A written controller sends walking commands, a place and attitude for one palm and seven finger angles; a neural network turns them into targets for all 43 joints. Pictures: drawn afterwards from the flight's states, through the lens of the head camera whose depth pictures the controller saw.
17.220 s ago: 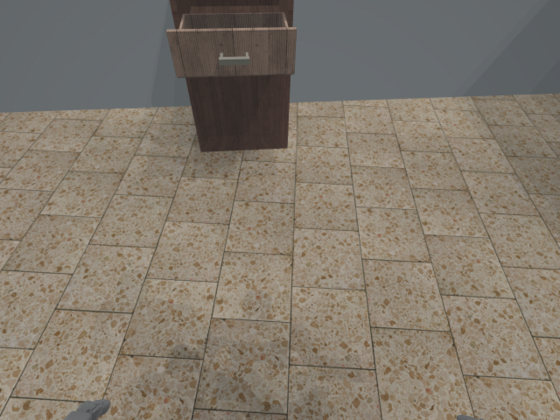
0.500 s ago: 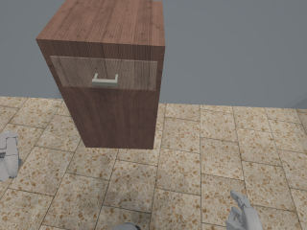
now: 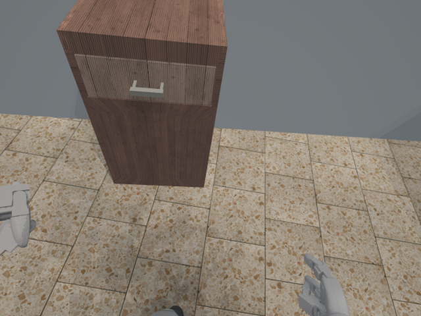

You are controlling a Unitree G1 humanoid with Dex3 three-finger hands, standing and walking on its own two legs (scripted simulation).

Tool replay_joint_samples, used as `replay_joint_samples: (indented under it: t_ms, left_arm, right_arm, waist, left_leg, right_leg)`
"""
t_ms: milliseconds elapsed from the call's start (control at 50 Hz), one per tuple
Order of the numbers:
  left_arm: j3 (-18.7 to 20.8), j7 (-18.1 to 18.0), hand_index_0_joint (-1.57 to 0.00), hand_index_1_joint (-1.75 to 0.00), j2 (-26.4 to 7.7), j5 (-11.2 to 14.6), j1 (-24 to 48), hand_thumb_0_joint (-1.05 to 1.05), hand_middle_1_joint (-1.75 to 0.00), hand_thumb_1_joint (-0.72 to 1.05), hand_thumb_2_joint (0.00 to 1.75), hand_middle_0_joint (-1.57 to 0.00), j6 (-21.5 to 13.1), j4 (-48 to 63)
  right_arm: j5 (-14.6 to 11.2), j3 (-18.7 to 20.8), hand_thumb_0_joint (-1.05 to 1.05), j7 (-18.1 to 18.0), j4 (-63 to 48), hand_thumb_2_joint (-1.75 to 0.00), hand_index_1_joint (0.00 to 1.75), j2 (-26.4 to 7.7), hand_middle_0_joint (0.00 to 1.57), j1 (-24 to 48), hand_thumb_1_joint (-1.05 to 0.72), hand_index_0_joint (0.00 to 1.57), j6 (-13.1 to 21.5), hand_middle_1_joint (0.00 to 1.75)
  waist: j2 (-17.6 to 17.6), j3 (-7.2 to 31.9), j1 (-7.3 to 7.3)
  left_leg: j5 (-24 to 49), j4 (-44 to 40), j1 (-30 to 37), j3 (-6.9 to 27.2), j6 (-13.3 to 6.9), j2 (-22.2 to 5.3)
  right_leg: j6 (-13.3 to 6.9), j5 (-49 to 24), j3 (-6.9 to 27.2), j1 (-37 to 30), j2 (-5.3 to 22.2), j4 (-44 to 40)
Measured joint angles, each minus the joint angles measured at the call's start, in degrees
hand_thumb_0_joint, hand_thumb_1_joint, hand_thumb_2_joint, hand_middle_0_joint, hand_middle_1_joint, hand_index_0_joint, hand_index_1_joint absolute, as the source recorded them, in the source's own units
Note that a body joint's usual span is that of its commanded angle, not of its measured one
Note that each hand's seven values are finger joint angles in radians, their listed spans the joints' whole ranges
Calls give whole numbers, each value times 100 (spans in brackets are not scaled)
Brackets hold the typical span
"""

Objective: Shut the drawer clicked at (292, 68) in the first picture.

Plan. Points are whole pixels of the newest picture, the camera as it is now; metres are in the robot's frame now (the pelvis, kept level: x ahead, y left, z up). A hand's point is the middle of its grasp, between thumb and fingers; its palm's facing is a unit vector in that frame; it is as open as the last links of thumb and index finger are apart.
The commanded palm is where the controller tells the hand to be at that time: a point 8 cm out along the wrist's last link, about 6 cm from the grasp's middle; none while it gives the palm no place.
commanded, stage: stop stepping back and stand still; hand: left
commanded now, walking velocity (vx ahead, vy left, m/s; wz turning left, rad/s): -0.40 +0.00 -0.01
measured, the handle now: (147, 88) +0.77 +0.26 -0.09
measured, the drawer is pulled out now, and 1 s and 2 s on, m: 0.00 0.00 0.00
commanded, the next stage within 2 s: let the arm hang, fingers relaxed in 0.72 s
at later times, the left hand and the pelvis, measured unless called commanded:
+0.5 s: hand (21, 299) +0.12 +0.22 +0.16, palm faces +0.35 -0.84 -0.42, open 3.3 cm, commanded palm +0.05 +0.26 +0.18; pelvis -0.09 -0.01 -0.01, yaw -2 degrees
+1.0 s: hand out of the picture +0.06 +0.22 -0.10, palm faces +0.06 -0.95 -0.31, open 3.1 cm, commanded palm none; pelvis -0.11 +0.00 -0.01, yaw -1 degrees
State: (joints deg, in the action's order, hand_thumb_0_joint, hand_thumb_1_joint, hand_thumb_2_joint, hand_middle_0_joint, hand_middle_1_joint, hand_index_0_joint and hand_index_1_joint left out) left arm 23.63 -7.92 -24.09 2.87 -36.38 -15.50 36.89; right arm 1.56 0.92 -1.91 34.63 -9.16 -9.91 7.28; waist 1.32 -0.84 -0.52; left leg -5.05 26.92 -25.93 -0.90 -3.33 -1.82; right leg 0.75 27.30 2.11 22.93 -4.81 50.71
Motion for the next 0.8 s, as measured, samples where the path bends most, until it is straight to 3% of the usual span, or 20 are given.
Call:
replay_joint_samples:
  t_ms: [60, 120, 160, 180, 220, 280, 360, 440, 560, 660, 800]
  left_arm:
    - [-148, 24, -141, -160, 40, 19, 10, 2, -160, 89, 90, -140, -9, 185]
    - [-152, 50, -141, -160, -64, 66, 36, 1, -160, 89, 90, -140, 90, 249]
    - [-12, 61, -141, -160, -247, 118, -67, 1, -160, 89, 90, -140, 188, 286]
    - [65, 75, -141, -160, -318, 130, -131, 1, -160, 89, 90, -140, 216, 301]
    - [17, 114, -141, -160, -290, 175, -260, 1, -160, 89, 90, -140, 285, 257]
    - [-81, 72, -141, -160, -132, 147, -495, 1, -160, 88, 90, -140, 369, 95]
    - [-218, -65, -141, -160, 204, 6, -214, 1, -160, 88, 90, -141, 388, -326]
    - [-221, -127, -141, -160, 348, -46, 194, 1, -160, 89, 90, -140, 472, -627]
    - [-250, -59, -141, -160, 133, -90, -12, 2, -160, 89, 90, -140, 321, -328]
    - [-241, -40, -141, -160, 166, -49, -319, 1, -160, 89, 90, -140, 143, -276]
    - [-325, -70, -141, -160, 354, -92, 112, 1, -160, 89, 90, -140, 348, -747]
  right_arm:
    - [40, -100, 1, 52, 60, -90, 30, 86, 20, 64, -90, 21, 125, 30]
    - [40, -174, 1, 68, -8, -90, 30, 157, 21, 79, -90, 21, 91, 30]
    - [15, -220, 1, 59, -133, -90, 30, 192, 21, 38, -90, 21, 1, 30]
    - [-4, -233, 1, 55, -182, -90, 30, 179, 21, 44, -90, 21, -61, 30]
    - [-33, -213, 1, 38, -84, -90, 30, 45, 21, 5, -90, 21, -206, 30]
    - [-157, -131, 1, -26, 190, -90, 30, -88, 21, -365, -90, 21, -388, 30]
    - [-215, 6, 1, -206, 380, -90, 30, -388, 21, -790, -90, 21, -301, 30]
    - [-196, 44, 1, -287, 431, -90, 30, -435, 20, -667, -90, 21, -192, 30]
    - [-182, -59, 1, -158, 161, -90, 30, -243, 20, -464, -90, 20, -23, 30]
    - [-204, -61, 1, -89, 124, -90, 30, -219, 20, -418, -90, 21, -178, 30]
    - [-172, -157, 1, -207, 210, -90, 30, -139, 20, -280, -90, 21, -177, 30]
  waist:
    - [-18, 0, -47]
    - [-50, -1, 49]
    - [28, 14, 147]
    - [66, -9, 158]
    - [-101, -42, 159]
    - [-47, 305, 92]
    - [-96, 533, 152]
    - [99, 280, 180]
    - [-49, 124, 375]
    - [-270, 217, 212]
    - [-76, 94, 48]
  left_leg:
    - [293, -303, -28, -104, 38, -149]
    - [582, -545, -80, -126, 98, -192]
    - [537, -500, -210, -156, 172, -94]
    - [245, -259, -356, -195, 232, -54]
    - [-592, 683, -553, -35, 351, -39]
    - [-1031, 1695, -344, -2, 369, 124]
    - [-1025, 572, 670, -55, 160, 95]
    - [-900, 465, 805, -179, 93, 282]
    - [-701, 372, 756, -50, 180, 161]
    - [-846, 610, 641, 112, 233, 67]
    - [-632, 146, 955, 4, 124, 276]
  right_leg:
    - [12, 220, -100, -359, 86, -354]
    - [-66, 224, -241, -885, 150, -1267]
    - [-177, -41, -372, -1362, 242, -2315]
    - [-233, -506, -375, -1450, 298, -2678]
    - [-210, -945, -392, -1410, 243, -2590]
    - [-151, -820, -274, -1443, 332, -2535]
    - [-41, -640, -380, -1425, 408, -2296]
    - [-2, -577, -312, -1267, 618, -1828]
    - [-129, -911, -436, -1270, 418, -2195]
    - [-172, -1028, -413, -1274, 229, -2362]
    - [-59, -1034, -327, -1377, 448, -2384]
